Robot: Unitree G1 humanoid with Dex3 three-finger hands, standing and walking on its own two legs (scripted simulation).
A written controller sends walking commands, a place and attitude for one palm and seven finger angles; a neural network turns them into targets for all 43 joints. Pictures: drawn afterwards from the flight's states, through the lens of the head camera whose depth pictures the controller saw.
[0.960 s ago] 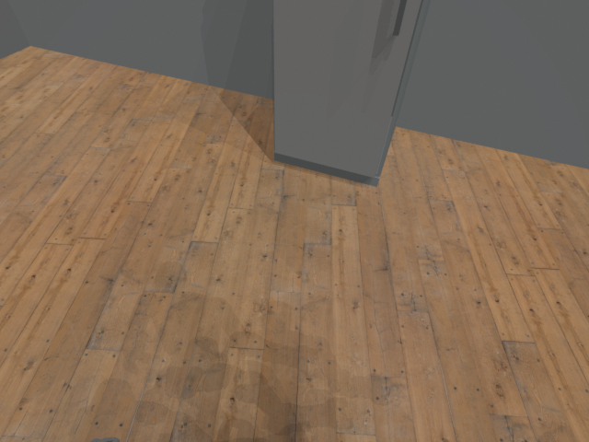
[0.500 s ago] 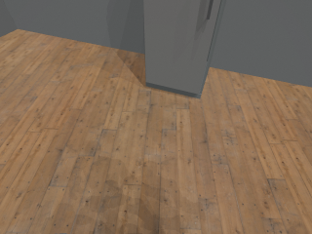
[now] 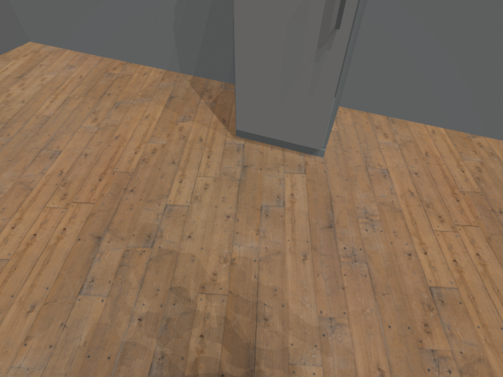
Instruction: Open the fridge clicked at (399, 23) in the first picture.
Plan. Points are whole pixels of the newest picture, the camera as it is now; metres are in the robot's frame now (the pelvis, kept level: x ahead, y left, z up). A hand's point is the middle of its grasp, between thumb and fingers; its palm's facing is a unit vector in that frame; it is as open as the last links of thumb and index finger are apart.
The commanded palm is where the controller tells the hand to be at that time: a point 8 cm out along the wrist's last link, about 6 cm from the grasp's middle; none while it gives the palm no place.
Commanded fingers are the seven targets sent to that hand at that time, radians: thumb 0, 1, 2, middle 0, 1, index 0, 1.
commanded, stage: look at it before walking up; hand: right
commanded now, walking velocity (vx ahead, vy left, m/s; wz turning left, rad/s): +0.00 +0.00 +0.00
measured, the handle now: out of the picture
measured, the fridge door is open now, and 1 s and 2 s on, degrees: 0 0 0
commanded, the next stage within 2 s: walk to a spot facing it in 0.78 s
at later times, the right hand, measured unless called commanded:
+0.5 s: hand out of the picture +0.08 -0.24 -0.16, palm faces -0.04 +0.94 -0.33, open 7.4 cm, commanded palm none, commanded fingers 0.00 -0.90 -0.90 0.20 0.30 0.20 0.30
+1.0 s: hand out of the picture +0.08 -0.24 -0.16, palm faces -0.04 +0.95 -0.32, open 7.4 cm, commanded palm none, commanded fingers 0.00 -0.90 -0.90 0.20 0.30 0.20 0.30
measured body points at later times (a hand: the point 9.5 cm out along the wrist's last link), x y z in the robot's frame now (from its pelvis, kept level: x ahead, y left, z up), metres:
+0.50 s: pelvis +0.01 +0.00 +0.00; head +0.02 +0.00 +0.45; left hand +0.09 +0.30 -0.13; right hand +0.09 -0.29 -0.13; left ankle +0.01 +0.12 -0.74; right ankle +0.01 -0.13 -0.74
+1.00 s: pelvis +0.02 +0.00 +0.00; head +0.01 +0.00 +0.45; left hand +0.08 +0.29 -0.14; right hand +0.08 -0.29 -0.14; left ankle +0.01 +0.12 -0.74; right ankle +0.01 -0.13 -0.74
